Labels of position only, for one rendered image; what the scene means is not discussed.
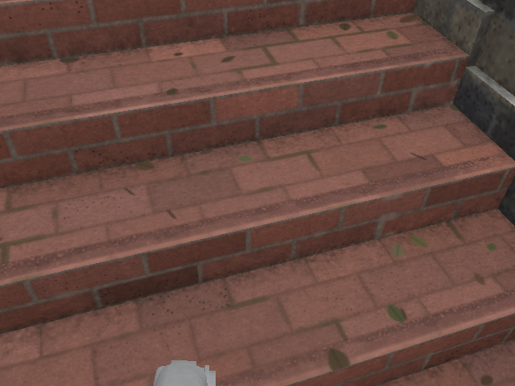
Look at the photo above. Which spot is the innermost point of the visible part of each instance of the left robot thigh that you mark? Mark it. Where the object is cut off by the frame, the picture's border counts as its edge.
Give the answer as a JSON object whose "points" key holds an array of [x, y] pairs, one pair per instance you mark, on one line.
{"points": [[185, 373]]}

